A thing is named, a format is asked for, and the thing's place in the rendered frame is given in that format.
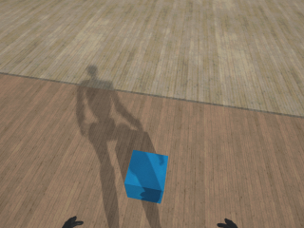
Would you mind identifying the right robot hand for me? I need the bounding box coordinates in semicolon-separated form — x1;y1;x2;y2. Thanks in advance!
217;218;238;228

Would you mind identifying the left robot hand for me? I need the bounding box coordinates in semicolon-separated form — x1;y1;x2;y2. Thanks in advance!
62;216;84;228

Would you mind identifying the carton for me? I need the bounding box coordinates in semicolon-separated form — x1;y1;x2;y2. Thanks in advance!
124;150;168;204

